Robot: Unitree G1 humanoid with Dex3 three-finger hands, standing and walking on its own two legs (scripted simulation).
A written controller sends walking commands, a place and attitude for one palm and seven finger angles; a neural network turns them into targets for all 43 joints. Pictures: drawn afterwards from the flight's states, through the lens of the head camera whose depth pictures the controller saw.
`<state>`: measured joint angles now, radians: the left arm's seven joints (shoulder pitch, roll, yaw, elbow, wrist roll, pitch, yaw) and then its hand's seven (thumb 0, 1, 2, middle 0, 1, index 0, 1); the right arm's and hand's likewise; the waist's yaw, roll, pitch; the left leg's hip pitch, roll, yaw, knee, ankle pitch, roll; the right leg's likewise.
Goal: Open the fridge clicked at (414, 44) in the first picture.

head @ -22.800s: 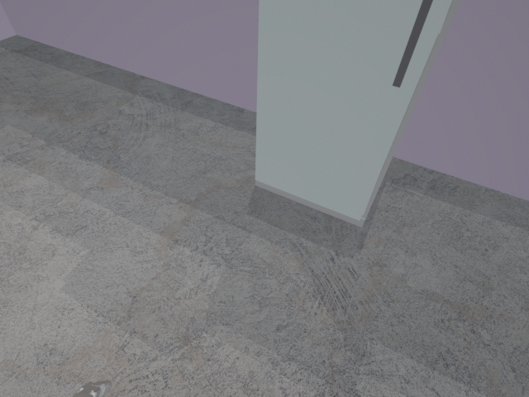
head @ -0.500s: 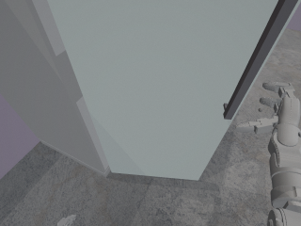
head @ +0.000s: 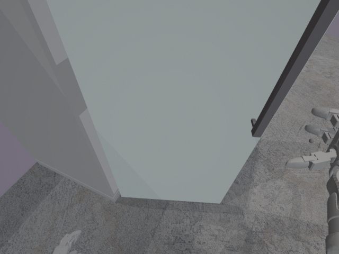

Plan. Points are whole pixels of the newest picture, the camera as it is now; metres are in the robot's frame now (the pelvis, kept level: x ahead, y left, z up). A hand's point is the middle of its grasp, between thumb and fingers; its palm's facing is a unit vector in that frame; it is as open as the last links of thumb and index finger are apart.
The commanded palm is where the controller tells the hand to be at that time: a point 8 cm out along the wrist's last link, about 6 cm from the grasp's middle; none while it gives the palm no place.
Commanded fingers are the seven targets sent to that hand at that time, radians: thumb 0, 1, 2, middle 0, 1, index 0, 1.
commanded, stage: slip the hand off the handle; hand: right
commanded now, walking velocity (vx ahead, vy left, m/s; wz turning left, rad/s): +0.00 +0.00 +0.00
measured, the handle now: (284, 73) +0.47 -0.21 +0.21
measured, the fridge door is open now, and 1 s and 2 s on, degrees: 69 69 69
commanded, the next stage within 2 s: draw the hand back to the body in 0.90 s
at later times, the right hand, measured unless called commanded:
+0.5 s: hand (327, 186) +0.26 -0.28 +0.11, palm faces +0.36 +0.91 -0.23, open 14.7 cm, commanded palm +0.22 -0.32 +0.13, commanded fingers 0.00 0.55 -0.20 0.25 1.15 0.25 1.15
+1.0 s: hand (329, 180) +0.27 -0.29 +0.11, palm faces +0.35 +0.91 -0.23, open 14.6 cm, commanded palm +0.22 -0.32 +0.13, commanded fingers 0.00 0.55 -0.20 0.25 1.15 0.25 1.15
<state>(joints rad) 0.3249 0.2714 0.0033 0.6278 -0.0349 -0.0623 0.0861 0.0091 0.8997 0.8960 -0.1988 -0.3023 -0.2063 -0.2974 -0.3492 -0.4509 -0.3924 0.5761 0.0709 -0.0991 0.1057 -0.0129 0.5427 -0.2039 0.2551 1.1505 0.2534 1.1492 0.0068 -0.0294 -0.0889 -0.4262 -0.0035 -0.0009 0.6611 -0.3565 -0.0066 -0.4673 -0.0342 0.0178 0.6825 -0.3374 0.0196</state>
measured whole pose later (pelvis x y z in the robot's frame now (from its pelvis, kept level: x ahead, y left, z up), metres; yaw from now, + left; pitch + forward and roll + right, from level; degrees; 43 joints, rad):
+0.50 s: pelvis -0.01 +0.00 +0.00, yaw -2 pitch +2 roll +1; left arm 0.21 0.23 -0.04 0.59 -0.02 -0.13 0.11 0.01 0.90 0.90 -0.20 -0.30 -0.21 -0.30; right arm 0.05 -0.33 -0.30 0.05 0.10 0.03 0.05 -0.01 0.55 -0.20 0.26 1.15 0.25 1.15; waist -0.06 -0.03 -0.07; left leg -0.33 0.02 0.03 0.65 -0.36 -0.01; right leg -0.38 -0.01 0.04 0.68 -0.33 0.01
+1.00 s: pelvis -0.02 +0.01 +0.00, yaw -1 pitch +3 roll +0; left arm 0.28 0.26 -0.02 0.66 -0.03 -0.16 0.13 0.01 0.90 0.90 -0.20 -0.30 -0.21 -0.30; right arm -0.01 -0.39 -0.38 0.18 0.15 -0.04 0.10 -0.01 0.54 -0.20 0.26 1.15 0.25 1.15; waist -0.03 -0.03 -0.08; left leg -0.38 0.00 0.02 0.68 -0.36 0.00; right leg -0.42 -0.03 0.04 0.68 -0.32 0.03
